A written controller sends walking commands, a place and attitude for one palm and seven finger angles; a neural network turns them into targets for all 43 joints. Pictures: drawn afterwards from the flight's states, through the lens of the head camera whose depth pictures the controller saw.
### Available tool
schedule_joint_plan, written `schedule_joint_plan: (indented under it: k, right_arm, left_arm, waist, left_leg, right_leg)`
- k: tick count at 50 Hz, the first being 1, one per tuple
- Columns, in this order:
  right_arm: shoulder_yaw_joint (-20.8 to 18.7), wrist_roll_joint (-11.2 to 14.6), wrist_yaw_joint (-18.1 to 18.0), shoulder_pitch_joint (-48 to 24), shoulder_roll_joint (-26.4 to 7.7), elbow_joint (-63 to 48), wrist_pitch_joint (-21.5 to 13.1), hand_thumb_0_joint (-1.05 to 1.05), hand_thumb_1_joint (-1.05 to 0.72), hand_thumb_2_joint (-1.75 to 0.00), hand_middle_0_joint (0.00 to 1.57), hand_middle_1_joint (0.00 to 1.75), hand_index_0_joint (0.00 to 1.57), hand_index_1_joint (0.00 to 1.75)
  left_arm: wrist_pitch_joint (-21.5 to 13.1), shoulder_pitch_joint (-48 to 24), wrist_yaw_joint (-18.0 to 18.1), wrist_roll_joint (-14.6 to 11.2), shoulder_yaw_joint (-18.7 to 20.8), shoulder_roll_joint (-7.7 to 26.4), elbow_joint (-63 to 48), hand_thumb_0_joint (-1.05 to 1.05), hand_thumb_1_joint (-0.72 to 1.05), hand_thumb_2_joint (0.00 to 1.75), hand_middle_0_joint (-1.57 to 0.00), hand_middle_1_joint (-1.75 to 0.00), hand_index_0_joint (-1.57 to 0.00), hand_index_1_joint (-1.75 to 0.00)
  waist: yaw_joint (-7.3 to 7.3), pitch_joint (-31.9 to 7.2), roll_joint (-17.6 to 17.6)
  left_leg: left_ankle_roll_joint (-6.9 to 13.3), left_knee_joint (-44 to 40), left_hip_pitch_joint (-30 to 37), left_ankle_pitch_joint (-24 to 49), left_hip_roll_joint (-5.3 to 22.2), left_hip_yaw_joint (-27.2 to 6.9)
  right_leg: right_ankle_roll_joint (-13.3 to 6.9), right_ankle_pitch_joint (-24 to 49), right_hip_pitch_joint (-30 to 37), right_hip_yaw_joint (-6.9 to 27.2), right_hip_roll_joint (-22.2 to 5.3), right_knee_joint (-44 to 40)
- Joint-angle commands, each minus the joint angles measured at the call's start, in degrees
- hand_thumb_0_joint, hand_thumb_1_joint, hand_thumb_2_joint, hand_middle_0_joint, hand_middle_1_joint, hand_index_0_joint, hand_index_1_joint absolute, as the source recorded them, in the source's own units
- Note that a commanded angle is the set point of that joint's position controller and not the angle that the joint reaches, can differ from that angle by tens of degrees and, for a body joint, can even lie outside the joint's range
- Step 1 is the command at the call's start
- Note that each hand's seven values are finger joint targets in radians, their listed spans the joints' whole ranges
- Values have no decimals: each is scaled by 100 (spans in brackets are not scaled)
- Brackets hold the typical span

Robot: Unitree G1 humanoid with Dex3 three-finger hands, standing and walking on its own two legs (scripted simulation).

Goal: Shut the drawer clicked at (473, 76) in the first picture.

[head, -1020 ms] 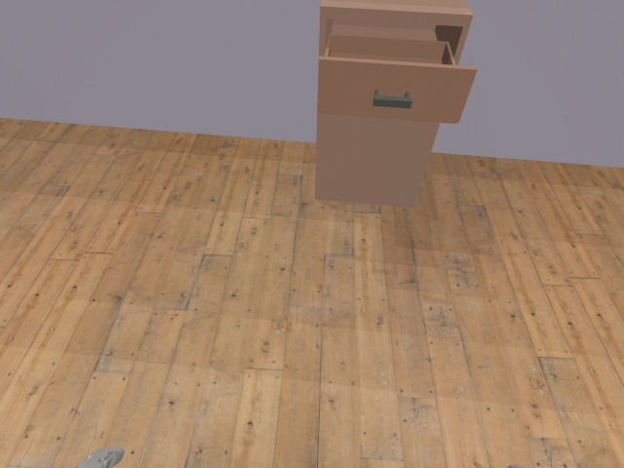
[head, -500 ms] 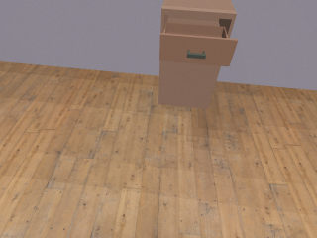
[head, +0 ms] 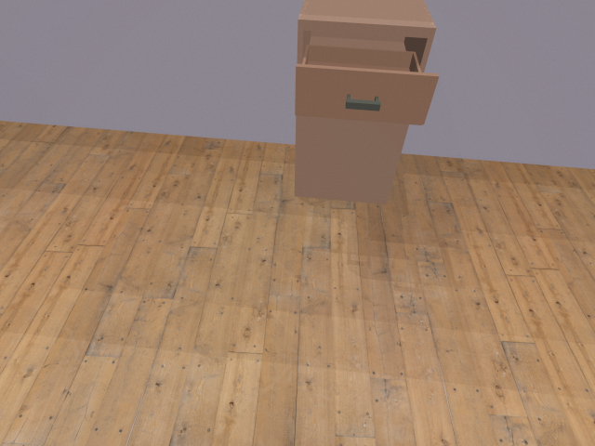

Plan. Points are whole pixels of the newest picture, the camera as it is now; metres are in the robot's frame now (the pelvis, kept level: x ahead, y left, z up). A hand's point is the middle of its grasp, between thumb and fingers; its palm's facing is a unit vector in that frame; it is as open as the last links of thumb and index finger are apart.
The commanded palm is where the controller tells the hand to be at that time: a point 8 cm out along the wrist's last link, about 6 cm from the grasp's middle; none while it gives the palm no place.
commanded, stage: look at it before walking up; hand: left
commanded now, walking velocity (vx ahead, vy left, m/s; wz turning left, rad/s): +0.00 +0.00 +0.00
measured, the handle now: (362, 101) +1.07 -0.14 -0.07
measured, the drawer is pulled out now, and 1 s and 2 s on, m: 0.29 0.29 0.29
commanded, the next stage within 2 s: walk to a spot facing it in 0.42 s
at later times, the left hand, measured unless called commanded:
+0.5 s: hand out of the picture +0.07 +0.25 -0.16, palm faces -0.03 -0.94 -0.33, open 7.4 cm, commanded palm none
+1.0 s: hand out of the picture +0.05 +0.16 -0.17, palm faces -0.10 -0.97 -0.23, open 7.4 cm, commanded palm none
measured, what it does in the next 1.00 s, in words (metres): lifts its left foot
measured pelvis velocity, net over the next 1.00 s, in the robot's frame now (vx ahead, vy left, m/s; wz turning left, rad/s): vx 0.02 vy -0.03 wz -0.19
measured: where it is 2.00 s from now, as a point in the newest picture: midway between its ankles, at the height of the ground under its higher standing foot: (346, 420)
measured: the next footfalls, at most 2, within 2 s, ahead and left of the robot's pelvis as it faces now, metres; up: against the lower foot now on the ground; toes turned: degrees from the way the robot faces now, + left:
left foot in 1.32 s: +0.26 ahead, +0.08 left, +0.00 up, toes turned -20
right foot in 1.78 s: +0.32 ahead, -0.27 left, +0.00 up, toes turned -47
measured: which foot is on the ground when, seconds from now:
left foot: down 0.00-0.88, up 0.90-1.00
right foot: down 0.00-1.00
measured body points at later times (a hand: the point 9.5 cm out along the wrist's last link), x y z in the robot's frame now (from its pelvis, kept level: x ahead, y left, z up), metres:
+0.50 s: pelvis +0.00 +0.00 +0.00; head +0.01 +0.00 +0.45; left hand +0.07 +0.29 -0.13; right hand +0.08 -0.29 -0.13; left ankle +0.01 +0.13 -0.74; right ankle +0.01 -0.11 -0.74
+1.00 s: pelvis +0.02 -0.03 -0.01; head +0.03 -0.04 +0.43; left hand +0.05 +0.21 -0.16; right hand +0.04 -0.29 -0.17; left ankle +0.02 +0.11 -0.68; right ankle +0.01 -0.11 -0.74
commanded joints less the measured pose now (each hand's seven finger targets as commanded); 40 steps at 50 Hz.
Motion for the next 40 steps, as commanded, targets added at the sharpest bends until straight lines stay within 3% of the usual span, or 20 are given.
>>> schedule_joint_plan:
  k: [1,9,18,28,32,35,37,39,40]
  right_arm:
    - [-262,-14,-63,-290,-1181,-361,-138,0,-90,-90,20,30,20,30]
    - [-259,-9,-59,-304,-1180,-361,-124,0,-90,-90,20,30,20,30]
    - [-256,-4,-67,-323,-1200,-349,-140,0,-90,-90,20,30,20,30]
    - [-283,-12,-93,-313,-1244,-350,-137,0,-90,-90,20,30,20,30]
    - [-239,-19,-142,101,-575,-451,0,0,-90,-90,20,30,20,30]
    - [-360,-28,-166,174,-668,-721,66,0,-90,-90,20,30,20,30]
    - [-422,-55,-149,225,-772,-868,80,0,-90,-90,20,30,20,30]
    - [-513,-56,-104,129,-927,-1020,67,0,-90,-90,20,30,20,30]
    - [-554,-64,-87,60,-970,-1075,46,0,-90,-90,20,30,20,30]
  left_arm:
    - [-117,-251,55,-12,270,1191,-355,0,90,90,-20,-30,-20,-30]
    - [-107,-215,48,-2,266,1189,-340,0,90,90,-20,-30,-20,-30]
    - [-127,-183,50,-11,262,1190,-303,0,90,90,-20,-30,-20,-30]
    - [-114,-200,45,-8,297,1242,-323,0,90,90,-20,-30,-20,-30]
    - [117,184,65,-4,247,611,-437,0,90,90,-20,-30,-20,-30]
    - [201,308,35,27,319,595,-689,0,90,90,-20,-30,-20,-30]
    - [213,483,-33,53,359,502,-813,0,90,90,-20,-30,-20,-30]
    - [225,633,-111,73,389,352,-926,0,90,90,-20,-30,-20,-30]
    - [226,650,-147,75,427,262,-990,0,90,90,-20,-30,-20,-30]
  waist:
    - [14,-268,72]
    - [11,-187,52]
    - [8,-341,71]
    - [-1,-265,39]
    - [-25,-169,75]
    - [-13,-126,243]
    - [12,-260,456]
    - [84,-45,867]
    - [131,159,1052]
  left_leg:
    - [230,-402,21,532,581,-538]
    - [233,-464,39,367,579,-548]
    - [224,-427,174,677,602,-517]
    - [196,-361,298,764,644,-394]
    - [103,-10,218,602,720,-80]
    - [203,72,131,395,926,-112]
    - [364,-117,95,-777,1191,-310]
    - [668,-556,-196,-2023,1660,-759]
    - [804,-702,-467,-2309,1899,-823]
  right_leg:
    - [-140,389,3,644,-691,-428]
    - [-131,202,-88,672,-671,-497]
    - [-132,629,50,653,-701,-464]
    - [-167,930,-37,729,-672,-431]
    - [-99,1164,-453,862,-568,34]
    - [-87,1043,-836,841,-368,524]
    - [-65,-160,-975,682,-114,891]
    - [-22,-1236,-1174,273,157,1644]
    - [20,-1413,-1163,-21,99,2005]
